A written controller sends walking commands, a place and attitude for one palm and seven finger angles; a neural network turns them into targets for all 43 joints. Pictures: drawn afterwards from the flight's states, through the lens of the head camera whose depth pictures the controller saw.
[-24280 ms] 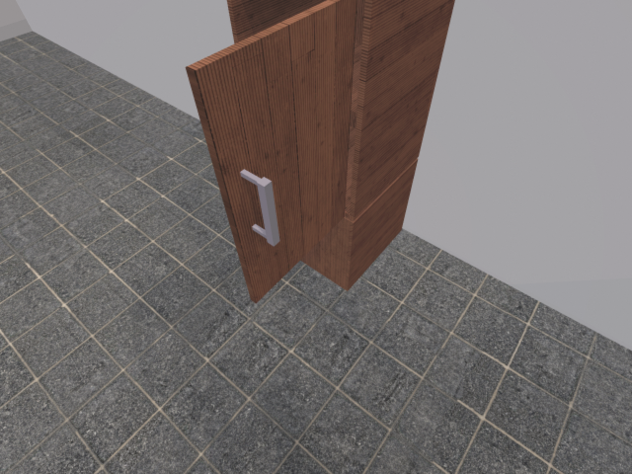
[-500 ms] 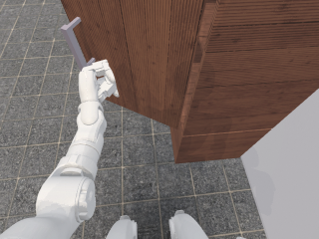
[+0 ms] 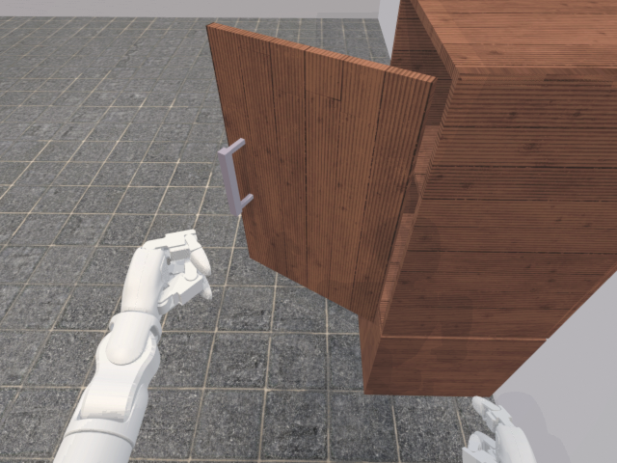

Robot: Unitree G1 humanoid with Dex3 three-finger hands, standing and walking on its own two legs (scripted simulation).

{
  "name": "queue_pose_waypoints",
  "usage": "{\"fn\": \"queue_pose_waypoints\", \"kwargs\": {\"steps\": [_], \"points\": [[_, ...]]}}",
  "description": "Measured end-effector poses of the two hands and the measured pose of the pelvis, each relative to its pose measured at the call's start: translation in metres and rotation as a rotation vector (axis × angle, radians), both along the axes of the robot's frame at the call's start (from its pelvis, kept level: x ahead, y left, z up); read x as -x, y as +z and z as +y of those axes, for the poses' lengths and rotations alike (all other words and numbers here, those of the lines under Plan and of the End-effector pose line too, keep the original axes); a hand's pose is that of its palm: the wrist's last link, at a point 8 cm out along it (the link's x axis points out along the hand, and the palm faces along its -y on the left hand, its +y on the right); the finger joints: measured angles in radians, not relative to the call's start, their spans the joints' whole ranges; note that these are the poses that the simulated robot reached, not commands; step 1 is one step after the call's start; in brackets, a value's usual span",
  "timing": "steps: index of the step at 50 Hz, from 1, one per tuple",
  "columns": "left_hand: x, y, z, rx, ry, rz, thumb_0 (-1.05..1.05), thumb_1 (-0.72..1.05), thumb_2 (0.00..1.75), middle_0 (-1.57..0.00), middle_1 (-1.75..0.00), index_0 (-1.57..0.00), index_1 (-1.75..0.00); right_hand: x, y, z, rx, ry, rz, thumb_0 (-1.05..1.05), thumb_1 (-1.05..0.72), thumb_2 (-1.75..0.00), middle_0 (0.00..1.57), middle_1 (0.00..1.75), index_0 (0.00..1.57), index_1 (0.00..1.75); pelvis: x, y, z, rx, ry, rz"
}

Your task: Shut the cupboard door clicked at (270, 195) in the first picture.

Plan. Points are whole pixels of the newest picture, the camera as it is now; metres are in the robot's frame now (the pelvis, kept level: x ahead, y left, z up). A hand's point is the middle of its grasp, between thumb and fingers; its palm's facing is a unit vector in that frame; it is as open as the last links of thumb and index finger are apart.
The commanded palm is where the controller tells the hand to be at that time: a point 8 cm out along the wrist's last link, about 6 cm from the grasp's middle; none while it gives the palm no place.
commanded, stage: draw the hand back to the body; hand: left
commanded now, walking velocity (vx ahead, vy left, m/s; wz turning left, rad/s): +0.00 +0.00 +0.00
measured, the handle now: (237, 178) +0.64 +0.17 -0.01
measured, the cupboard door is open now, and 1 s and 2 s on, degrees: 59 59 59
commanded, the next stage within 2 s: step back with the hand held close in 0.94 s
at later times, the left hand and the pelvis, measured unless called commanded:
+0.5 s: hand (14, 322) +0.22 +0.28 +0.17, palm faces +0.40 -0.83 -0.39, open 5.6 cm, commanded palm +0.16 +0.32 +0.19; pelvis +0.02 +0.03 +0.02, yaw +1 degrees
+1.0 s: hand (4, 333) +0.20 +0.27 +0.18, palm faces +0.45 -0.79 -0.41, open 7.4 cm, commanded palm +0.15 +0.31 +0.20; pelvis +0.01 +0.01 +0.02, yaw +1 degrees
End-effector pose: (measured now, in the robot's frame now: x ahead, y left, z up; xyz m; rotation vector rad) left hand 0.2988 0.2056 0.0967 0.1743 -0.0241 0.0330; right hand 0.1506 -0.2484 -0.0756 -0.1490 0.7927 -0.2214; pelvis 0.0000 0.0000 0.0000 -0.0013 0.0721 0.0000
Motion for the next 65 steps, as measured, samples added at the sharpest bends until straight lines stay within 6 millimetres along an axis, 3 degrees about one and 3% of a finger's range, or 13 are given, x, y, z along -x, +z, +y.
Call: {"fn": "queue_pose_waypoints", "kwargs": {"steps": [7, 15, 21, 30, 34, 40, 55, 65], "points": [[0.037, 0.028, 0.041, -0.065, 0.117, -0.002, 0.02, 0.89, 0.90, -1.01, -1.18, -1.01, -1.18, -0.044, 0.023, 0.044, -0.027, 0.106, -0.087, 0.01, -0.90, -0.90, 0.19, 0.30, 0.20, 0.30, -0.007, 0.013, 0.010, 0.007, 0.016, -0.065], [0.078, 0.048, 0.072, -0.111, 0.217, 0.002, 0.02, 0.90, 0.90, -0.79, -0.95, -0.80, -0.95, -0.058, 0.029, 0.077, -0.054, 0.192, -0.108, 0.01, -0.90, -0.90, 0.20, 0.30, 0.21, 0.30, -0.014, 0.020, 0.022, 0.010, 0.023, -0.105], [0.104, 0.070, 0.099, -0.186, 0.310, -0.027, 0.02, 0.89, 0.90, -0.63, -0.77, -0.63, -0.77, -0.051, 0.023, 0.080, -0.053, 0.206, -0.084, 0.01, -0.90, -0.90, 0.20, 0.30, 0.21, 0.30, -0.017, 0.022, 0.026, 0.011, 0.025, -0.118], [0.143, 0.103, 0.129, -0.312, 0.435, -0.082, 0.02, 0.89, 0.90, -0.39, -0.50, -0.39, -0.50, -0.040, 0.019, 0.066, -0.039, 0.175, -0.075, 0.01, -0.90, -0.90, 0.20, 0.30, 0.21, 0.30, -0.017, 0.023, 0.026, 0.011, 0.018, -0.128], [0.152, 0.102, 0.129, -0.309, 0.469, -0.085, 0.02, 0.89, 0.90, -0.30, -0.41, -0.30, -0.41, -0.038, 0.018, 0.058, -0.024, 0.176, -0.084, 0.01, -0.90, -0.90, 0.20, 0.30, 0.21, 0.30, -0.014, 0.023, 0.024, 0.010, 0.023, -0.133], [0.148, 0.092, 0.114, -0.259, 0.447, -0.081, 0.02, 0.89, 0.90, -0.23, -0.33, -0.24, -0.33, -0.037, 0.020, 0.049, -0.006, 0.174, -0.100, 0.01, -0.90, -0.90, 0.20, 0.30, 0.21, 0.30, -0.011, 0.023, 0.018, 0.004, 0.026, -0.135], [0.145, 0.103, 0.097, -0.302, 0.417, -0.107, 0.02, 0.89, 0.90, -0.21, -0.30, -0.21, -0.30, -0.038, 0.021, 0.033, -0.025, 0.153, -0.125, 0.01, -0.90, -0.90, 0.20, 0.30, 0.21, 0.30, -0.012, 0.023, 0.001, 0.005, 0.017, -0.128], [0.138, 0.101, 0.101, -0.370, 0.373, -0.109, 0.02, 0.89, 0.90, -0.21, -0.30, -0.21, -0.30, -0.029, 0.009, 0.016, 0.006, 0.077, -0.030, 0.01, -0.90, -0.90, 0.20, 0.30, 0.21, 0.30, -0.012, 0.020, 0.008, 0.010, 0.021, -0.050]]}}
